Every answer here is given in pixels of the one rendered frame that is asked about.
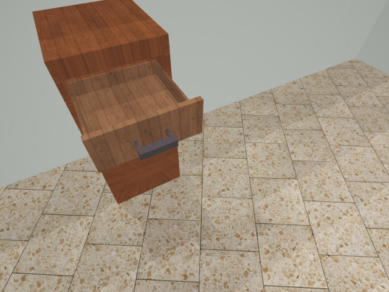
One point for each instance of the handle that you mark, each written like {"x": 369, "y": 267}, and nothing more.
{"x": 157, "y": 147}

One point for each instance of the cabinet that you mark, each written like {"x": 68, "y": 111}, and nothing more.
{"x": 82, "y": 40}

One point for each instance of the drawer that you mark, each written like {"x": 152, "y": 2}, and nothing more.
{"x": 135, "y": 103}

